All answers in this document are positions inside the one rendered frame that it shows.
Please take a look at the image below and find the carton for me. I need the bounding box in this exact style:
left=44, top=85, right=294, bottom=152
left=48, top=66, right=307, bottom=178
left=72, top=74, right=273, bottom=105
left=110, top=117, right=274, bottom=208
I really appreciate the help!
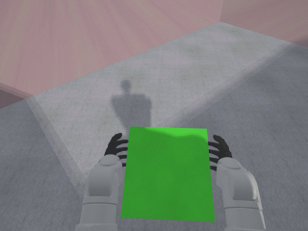
left=120, top=126, right=215, bottom=222

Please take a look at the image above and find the robot right forearm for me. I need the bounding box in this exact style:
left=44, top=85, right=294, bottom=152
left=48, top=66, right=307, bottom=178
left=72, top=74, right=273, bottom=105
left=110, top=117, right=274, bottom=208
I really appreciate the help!
left=216, top=157, right=267, bottom=231

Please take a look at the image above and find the right robot hand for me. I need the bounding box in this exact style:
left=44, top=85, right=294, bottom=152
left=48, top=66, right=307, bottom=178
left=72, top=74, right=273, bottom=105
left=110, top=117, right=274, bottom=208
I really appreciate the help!
left=208, top=135, right=233, bottom=171

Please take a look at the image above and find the left robot hand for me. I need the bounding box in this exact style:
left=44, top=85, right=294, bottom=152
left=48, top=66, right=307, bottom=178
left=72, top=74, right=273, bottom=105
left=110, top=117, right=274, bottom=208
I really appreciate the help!
left=104, top=133, right=129, bottom=167

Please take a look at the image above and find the robot left forearm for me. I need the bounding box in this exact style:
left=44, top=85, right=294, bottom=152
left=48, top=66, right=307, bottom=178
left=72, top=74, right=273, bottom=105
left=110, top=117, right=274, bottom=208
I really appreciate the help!
left=75, top=154, right=123, bottom=231

